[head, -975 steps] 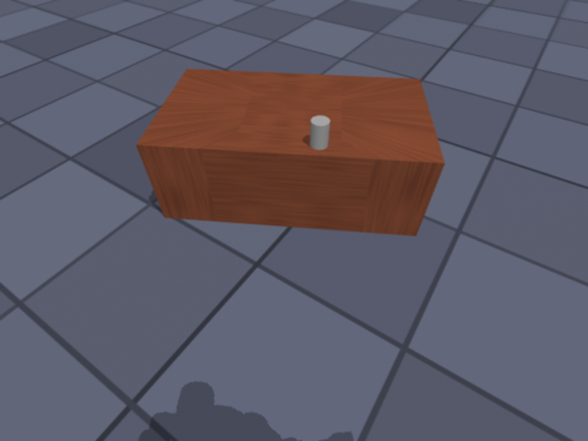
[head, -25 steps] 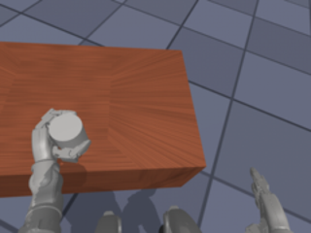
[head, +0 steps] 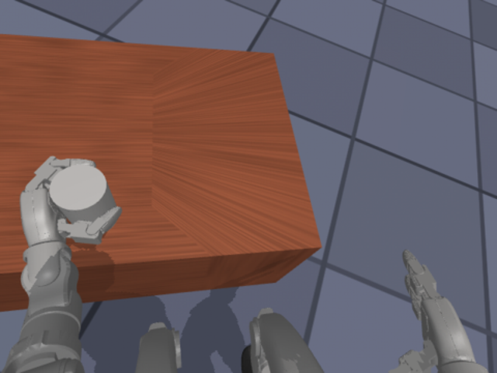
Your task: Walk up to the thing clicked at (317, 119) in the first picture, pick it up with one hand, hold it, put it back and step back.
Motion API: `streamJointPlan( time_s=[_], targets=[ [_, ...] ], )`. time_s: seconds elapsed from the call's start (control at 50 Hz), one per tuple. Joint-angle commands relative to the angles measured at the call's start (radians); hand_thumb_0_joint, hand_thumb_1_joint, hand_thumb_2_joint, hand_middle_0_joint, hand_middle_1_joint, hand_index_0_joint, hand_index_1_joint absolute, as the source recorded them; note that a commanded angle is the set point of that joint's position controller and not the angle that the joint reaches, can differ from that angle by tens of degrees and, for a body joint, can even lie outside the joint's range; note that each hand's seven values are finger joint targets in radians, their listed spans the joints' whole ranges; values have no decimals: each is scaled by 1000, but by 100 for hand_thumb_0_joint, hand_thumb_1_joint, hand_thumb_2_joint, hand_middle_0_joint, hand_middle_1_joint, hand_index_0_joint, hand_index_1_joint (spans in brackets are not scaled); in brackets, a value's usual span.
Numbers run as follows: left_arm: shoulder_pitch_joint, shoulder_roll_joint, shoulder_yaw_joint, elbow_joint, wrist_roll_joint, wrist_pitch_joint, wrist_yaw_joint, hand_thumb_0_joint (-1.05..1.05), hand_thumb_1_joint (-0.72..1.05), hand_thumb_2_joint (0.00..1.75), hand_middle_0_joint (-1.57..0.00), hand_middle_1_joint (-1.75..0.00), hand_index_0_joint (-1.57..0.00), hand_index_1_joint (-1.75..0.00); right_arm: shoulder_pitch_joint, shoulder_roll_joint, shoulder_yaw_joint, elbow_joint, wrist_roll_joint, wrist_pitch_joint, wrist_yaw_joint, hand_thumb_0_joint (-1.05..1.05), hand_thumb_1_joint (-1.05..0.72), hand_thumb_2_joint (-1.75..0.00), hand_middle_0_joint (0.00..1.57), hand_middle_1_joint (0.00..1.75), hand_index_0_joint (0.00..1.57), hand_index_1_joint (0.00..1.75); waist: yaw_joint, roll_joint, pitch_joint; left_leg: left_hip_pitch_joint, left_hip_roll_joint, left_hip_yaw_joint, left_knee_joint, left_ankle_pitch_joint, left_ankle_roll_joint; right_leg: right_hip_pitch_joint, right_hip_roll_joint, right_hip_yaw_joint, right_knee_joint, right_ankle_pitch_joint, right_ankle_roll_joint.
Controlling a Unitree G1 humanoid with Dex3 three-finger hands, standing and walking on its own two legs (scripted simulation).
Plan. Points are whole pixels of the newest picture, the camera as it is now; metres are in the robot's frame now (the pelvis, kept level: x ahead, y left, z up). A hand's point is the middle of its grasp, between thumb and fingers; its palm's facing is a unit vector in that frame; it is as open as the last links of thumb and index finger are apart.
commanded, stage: crouch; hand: left
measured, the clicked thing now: (88, 202) +0.42 +0.20 -0.03
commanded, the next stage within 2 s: lower in 0.06 s
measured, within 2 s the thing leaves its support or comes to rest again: rests again in 1.12 s
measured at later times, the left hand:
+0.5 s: hand (98, 215) +0.43 +0.20 -0.09, palm faces +0.20 -0.98 -0.01, open 10.0 cm
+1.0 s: hand (104, 225) +0.42 +0.20 -0.14, palm faces +0.17 -0.99 -0.03, open 10.0 cm
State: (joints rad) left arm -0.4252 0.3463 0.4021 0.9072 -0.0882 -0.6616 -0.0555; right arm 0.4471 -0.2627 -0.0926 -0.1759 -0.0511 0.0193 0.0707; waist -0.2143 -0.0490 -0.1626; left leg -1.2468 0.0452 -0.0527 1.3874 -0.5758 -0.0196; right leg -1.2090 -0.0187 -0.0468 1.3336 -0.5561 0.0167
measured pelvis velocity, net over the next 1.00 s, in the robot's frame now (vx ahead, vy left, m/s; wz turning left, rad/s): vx -0.01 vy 0.01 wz -0.04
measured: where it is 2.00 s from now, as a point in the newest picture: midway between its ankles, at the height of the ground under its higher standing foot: outside the picture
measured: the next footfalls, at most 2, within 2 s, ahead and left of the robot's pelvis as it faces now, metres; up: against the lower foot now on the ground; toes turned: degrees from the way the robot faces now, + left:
none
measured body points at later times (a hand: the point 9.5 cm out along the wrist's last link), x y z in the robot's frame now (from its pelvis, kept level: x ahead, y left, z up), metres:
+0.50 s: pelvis -0.01 +0.00 -0.04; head +0.15 +0.06 +0.38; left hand +0.41 +0.26 -0.09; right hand +0.16 -0.27 +0.04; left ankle +0.03 +0.12 -0.60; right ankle +0.04 -0.14 -0.60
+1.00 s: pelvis -0.01 +0.01 -0.06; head +0.17 +0.08 +0.34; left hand +0.41 +0.26 -0.13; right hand +0.16 -0.26 +0.03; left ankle +0.03 +0.12 -0.60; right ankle +0.04 -0.14 -0.60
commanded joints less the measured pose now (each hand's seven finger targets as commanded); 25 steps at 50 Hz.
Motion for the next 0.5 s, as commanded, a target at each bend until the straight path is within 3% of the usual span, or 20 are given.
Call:
streamJointPlan(
  time_s=[0.0,0.14,0.18,0.2,0.22,0.3,0.36,0.42,0.48],
  targets=[
    [-326,168,14,-205,-14,-84,0,0,21,122,-130,-138,-132,-138,56,-170,-115,-176,4,-47,-17,0,54,-5,5,5,5,5,11,281,-458,404,-23,-15,-188,343,-5,144,37,-9,-107,269,-48],
    [-355,220,62,-178,-23,-85,-1,0,17,124,-131,-140,-133,-140,42,-188,-134,-233,10,-55,-24,0,54,-5,5,5,5,5,-10,195,-482,281,-34,0,-153,228,21,202,35,25,-124,230,-35],
    [-344,249,82,-169,-23,-89,7,0,20,124,-130,-142,-132,-141,43,-195,-136,-246,12,-56,-24,0,54,-5,5,5,5,5,-3,191,-474,248,-38,5,-150,190,22,215,31,37,-124,198,-34],
    [-317,243,91,-120,-24,-87,6,0,20,125,-130,-143,-133,-142,52,-193,-140,-234,13,-56,-26,0,53,-5,5,5,5,5,-11,185,-463,231,-37,2,-140,198,24,205,32,37,-118,203,-34],
    [-323,213,71,-97,-19,-90,8,0,19,124,-130,-142,-133,-141,59,-191,-137,-235,11,-58,-24,0,53,-5,5,5,5,5,-27,168,-448,215,-36,0,-131,193,27,175,36,33,-110,199,-35],
    [-368,269,97,-96,-11,-122,1,0,22,125,-129,-142,-132,-141,48,-201,-140,-266,12,-75,-23,0,54,-5,5,5,5,5,-43,157,-466,150,-43,4,-83,167,36,157,32,55,-91,188,-30],
    [-358,278,100,-87,-9,-143,-8,0,24,124,-129,-141,-131,-140,61,-190,-131,-263,8,-84,-16,0,54,-5,5,5,5,5,-36,203,-497,153,-46,5,-56,212,35,154,30,62,-69,221,-32],
    [-376,324,125,-118,1,-157,-4,0,23,124,-128,-141,-130,-140,49,-216,-162,-281,5,-90,-13,0,53,-5,5,5,5,5,-35,262,-534,177,-44,3,-49,207,28,125,35,62,-46,204,-38],
    [-356,272,95,-90,-3,-154,-11,0,22,122,-126,-138,-129,-138,74,-221,-165,-292,4,-90,-10,0,53,-6,5,5,5,5,-54,291,-555,230,-36,-13,-42,254,19,69,44,32,-17,226,-45]
  ],
)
